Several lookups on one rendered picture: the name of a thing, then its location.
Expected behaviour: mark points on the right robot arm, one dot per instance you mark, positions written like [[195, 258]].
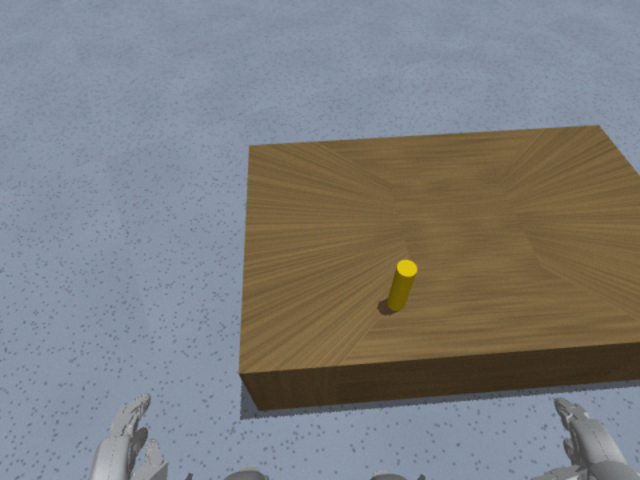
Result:
[[612, 470]]

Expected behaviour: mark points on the can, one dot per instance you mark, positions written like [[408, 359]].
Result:
[[402, 282]]

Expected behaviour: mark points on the left robot hand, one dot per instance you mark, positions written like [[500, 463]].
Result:
[[116, 454]]

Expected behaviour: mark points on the right robot hand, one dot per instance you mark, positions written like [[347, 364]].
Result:
[[590, 443]]

